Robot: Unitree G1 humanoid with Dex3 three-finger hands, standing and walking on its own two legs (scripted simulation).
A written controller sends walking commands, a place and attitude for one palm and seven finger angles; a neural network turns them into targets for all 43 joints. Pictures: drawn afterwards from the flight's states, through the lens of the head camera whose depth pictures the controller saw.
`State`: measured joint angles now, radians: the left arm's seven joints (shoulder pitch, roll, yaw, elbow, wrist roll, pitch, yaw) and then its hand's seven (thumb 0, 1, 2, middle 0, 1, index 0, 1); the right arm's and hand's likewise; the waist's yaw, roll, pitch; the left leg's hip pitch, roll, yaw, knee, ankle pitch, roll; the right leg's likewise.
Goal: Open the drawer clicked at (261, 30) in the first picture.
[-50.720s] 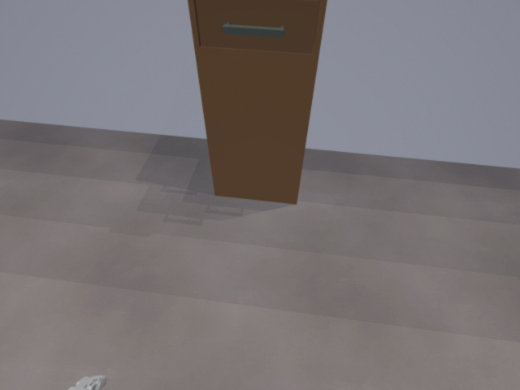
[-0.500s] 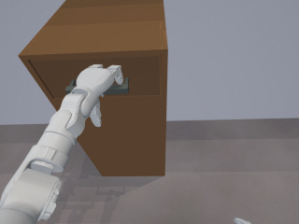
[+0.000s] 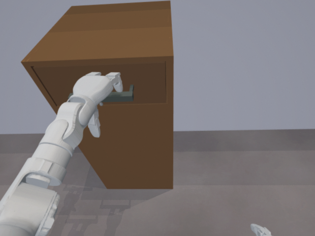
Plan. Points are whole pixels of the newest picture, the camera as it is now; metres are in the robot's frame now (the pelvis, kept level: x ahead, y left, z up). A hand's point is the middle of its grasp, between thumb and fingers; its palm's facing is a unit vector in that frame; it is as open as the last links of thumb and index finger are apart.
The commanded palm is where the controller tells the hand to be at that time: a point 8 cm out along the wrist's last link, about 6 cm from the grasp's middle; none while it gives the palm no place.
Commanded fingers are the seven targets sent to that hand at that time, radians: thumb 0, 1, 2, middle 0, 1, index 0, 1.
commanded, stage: move the hooked fingers above the handle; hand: left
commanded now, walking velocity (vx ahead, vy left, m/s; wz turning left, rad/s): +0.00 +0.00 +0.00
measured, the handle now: (102, 92) +0.50 +0.19 +0.10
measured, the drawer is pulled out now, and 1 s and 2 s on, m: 0.00 0.00 0.00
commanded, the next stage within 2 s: lower the fingers behind the handle in 0.42 s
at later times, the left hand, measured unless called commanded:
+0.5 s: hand (111, 102) +0.44 +0.14 +0.12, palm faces -0.10 -0.07 -0.99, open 13.8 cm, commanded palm +0.43 +0.20 +0.21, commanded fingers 0.00 -0.50 0.30 -0.30 -1.20 -0.30 -1.20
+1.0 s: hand (94, 104) +0.44 +0.20 +0.11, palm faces -0.13 -0.02 -0.99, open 13.8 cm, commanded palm +0.43 +0.20 +0.18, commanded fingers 0.00 -0.50 0.30 -0.30 -1.20 -0.30 -1.20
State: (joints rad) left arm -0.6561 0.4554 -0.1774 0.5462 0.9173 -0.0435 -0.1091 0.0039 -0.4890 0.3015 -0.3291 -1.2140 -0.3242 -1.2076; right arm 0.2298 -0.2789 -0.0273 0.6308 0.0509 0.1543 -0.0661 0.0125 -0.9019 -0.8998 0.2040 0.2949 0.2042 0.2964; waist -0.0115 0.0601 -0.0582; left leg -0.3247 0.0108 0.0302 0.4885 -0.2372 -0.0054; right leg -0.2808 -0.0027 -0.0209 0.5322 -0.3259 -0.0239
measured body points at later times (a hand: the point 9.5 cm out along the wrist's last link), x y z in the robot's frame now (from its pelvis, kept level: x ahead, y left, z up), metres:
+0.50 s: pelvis +0.01 +0.02 +0.00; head +0.03 -0.01 +0.45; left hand +0.43 +0.15 +0.17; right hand +0.12 -0.24 -0.13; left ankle +0.01 +0.13 -0.74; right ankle -0.03 -0.10 -0.74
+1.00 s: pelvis +0.00 +0.00 +0.00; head +0.01 -0.02 +0.45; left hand +0.44 +0.20 +0.17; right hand +0.10 -0.26 -0.13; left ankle +0.01 +0.13 -0.74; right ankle -0.03 -0.10 -0.74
